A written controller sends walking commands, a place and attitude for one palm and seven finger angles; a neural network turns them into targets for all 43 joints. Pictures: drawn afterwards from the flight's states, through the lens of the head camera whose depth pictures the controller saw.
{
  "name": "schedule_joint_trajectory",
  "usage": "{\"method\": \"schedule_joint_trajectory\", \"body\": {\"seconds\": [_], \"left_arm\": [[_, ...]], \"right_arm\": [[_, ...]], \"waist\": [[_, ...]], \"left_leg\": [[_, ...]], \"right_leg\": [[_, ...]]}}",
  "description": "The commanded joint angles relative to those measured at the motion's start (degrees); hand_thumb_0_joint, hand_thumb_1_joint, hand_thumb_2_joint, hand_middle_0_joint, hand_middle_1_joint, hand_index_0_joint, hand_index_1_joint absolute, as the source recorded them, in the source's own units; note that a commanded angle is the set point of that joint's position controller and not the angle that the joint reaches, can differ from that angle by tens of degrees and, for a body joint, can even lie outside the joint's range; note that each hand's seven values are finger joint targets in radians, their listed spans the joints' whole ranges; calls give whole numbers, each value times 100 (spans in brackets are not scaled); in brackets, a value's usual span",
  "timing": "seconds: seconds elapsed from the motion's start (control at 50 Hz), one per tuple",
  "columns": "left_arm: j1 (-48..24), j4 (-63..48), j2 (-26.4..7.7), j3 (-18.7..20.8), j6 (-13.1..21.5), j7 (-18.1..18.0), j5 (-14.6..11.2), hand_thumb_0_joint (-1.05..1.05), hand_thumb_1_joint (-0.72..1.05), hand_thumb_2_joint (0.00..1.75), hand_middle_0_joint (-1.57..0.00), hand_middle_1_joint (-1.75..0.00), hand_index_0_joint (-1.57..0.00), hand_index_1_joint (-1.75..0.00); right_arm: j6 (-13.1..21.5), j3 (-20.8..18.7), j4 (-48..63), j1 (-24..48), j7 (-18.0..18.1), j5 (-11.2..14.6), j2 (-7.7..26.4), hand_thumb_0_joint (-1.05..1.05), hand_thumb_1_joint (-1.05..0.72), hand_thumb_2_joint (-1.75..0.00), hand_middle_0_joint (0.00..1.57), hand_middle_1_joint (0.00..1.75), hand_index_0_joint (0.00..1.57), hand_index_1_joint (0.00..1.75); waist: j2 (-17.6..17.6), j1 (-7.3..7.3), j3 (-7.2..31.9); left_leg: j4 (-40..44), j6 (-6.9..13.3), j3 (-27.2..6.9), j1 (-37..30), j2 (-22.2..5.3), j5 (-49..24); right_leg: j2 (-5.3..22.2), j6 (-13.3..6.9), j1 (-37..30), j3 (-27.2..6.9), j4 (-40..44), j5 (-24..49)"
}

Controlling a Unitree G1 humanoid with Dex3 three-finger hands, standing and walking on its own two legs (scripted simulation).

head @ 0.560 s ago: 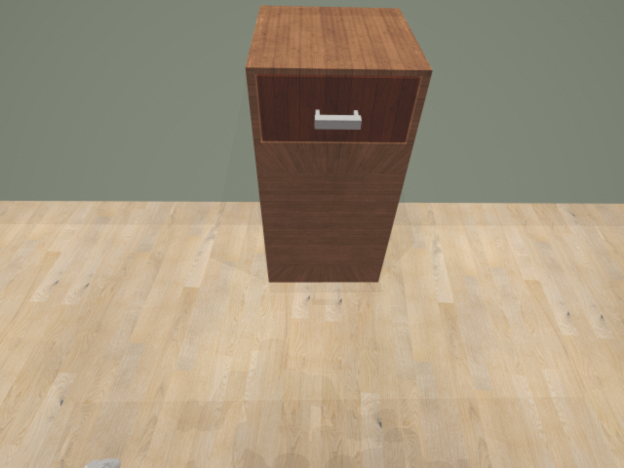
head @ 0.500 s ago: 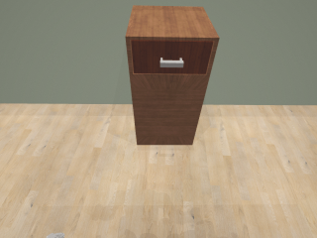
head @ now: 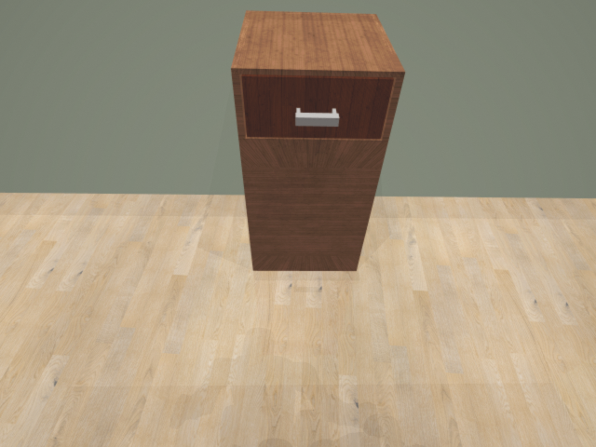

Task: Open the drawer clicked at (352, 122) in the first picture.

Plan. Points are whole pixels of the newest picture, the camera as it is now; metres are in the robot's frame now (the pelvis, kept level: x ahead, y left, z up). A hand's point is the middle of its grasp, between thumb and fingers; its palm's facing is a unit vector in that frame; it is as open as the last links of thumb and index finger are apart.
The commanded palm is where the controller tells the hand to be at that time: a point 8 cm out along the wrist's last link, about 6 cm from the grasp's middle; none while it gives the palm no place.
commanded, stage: stand and wait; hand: left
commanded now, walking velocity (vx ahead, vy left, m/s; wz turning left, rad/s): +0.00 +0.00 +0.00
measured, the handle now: (316, 115) +0.91 +0.00 -0.03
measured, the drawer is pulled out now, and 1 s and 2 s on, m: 0.00 0.00 0.00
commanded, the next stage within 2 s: look at it before walking up in 0.28 s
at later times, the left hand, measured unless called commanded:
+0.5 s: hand out of the picture +0.07 +0.24 -0.16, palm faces -0.04 -0.94 -0.33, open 7.4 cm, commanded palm none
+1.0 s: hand out of the picture +0.07 +0.25 -0.15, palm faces -0.03 -0.94 -0.34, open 7.4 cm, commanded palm none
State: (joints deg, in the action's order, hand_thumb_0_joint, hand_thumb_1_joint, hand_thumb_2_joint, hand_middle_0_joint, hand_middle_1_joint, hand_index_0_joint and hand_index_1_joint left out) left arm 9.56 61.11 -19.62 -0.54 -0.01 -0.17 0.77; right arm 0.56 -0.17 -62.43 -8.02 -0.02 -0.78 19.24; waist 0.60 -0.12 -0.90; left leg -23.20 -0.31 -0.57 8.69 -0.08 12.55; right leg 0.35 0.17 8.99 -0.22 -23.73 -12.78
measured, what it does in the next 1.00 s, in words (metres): stands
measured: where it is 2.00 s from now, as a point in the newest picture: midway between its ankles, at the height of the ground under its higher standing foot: outside the picture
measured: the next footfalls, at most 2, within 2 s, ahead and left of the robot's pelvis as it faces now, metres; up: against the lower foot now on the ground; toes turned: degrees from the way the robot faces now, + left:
left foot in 1.80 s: +0.04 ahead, +0.12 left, +0.00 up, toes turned -25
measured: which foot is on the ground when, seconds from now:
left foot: down 0.00-1.00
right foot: down 0.00-1.00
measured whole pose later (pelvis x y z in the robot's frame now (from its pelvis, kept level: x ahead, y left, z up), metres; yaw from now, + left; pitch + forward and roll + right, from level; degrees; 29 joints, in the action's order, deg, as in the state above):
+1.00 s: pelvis +0.00 +0.00 +0.00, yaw +0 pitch -1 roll +0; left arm 8.8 62.2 -19.8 -0.7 0.5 -0.1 0.8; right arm 0.9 0.2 -63.7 -7.0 -0.1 -0.6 19.1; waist 0.3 -0.2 -1.0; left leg -20.4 -0.6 -0.3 7.5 -0.4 11.4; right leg 0.0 0.0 8.0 -0.5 -20.9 -11.5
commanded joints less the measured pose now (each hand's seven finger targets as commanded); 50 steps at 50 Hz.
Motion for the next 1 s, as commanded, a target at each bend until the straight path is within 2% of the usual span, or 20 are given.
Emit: {"method": "schedule_joint_trajectory", "body": {"seconds": [0.0, 0.12, 0.16, 0.3, 0.34, 0.36, 0.66, 0.84, 0.98], "left_arm": [[-322, -349, -1145, 264, 158, -52, -19, 0, 90, 90, -20, -30, -20, -30], [-319, -314, -1170, 257, 157, -45, -15, 0, 90, 90, -20, -30, -20, -30], [-314, -307, -1151, 252, 151, -46, -18, 0, 90, 90, -20, -30, -20, -30], [-295, -276, -1150, 243, 163, -45, -15, 0, 90, 90, -20, -30, -20, -30], [-303, -283, -1152, 247, 170, -48, -13, 0, 90, 90, -20, -30, -20, -30], [-313, -285, -1142, 243, 166, -48, -15, 0, 90, 90, -20, -30, -20, -30], [-310, -265, -1139, 244, 164, -51, -7, 0, 90, 90, -20, -30, -20, -30], [-283, -257, -1155, 246, 186, -54, -10, 0, 90, 90, -20, -30, -20, -30], [-293, -257, -1174, 247, 176, -50, -15, 0, 90, 90, -20, -30, -20, -30]], "right_arm": [[142, -203, 378, 383, 84, 24, 1140, 0, -90, -90, 20, 30, 20, 30], [131, -194, 321, 296, 71, 31, 1161, 0, -90, -90, 20, 30, 20, 30], [145, -190, 294, 286, 70, 24, 1167, 0, -90, -90, 20, 30, 20, 30], [139, -190, 252, 264, 66, 26, 1143, 0, -90, -90, 20, 30, 20, 30], [145, -191, 259, 253, 68, 27, 1158, 0, -90, -90, 20, 30, 20, 30], [147, -192, 251, 264, 69, 25, 1157, 0, -90, -90, 20, 30, 20, 30], [160, -183, 248, 322, 79, 35, 1163, 0, -90, -90, 20, 30, 20, 30], [162, -179, 256, 334, 84, 45, 1166, 0, -90, -90, 20, 30, 20, 30], [154, -177, 258, 384, 95, 33, 1199, 0, -90, -90, 20, 30, 20, 30]], "waist": [[-80, 8, 183], [4, 10, 124], [-103, 0, 159], [-22, 12, 121], [15, 21, 210], [-69, 16, 169], [-137, 5, 210], [-27, 3, 332], [-115, 5, 260]], "left_leg": [[460, 191, -524, 56, -605, -577], [514, 185, -552, 92, -593, -387], [546, 192, -565, 95, -608, -395], [532, 175, -535, 70, -607, -399], [520, 178, -538, 4, -624, -504], [534, 174, -540, 29, -627, -499], [586, 174, -543, -41, -655, -717], [536, 174, -520, -166, -666, -990], [561, 156, -451, -269, -691, -966]], "right_leg": [[655, -212, -8, -587, 509, 504], [645, -213, 72, -631, 606, 172], [642, -203, 39, -623, 595, 188], [651, -204, 108, -664, 654, 195], [649, -208, 79, -646, 614, 325], [638, -204, 85, -646, 612, 338], [624, -179, -34, -588, 571, 649], [665, -190, -155, -579, 567, 1025], [639, -205, -65, -637, 598, 1078]]}}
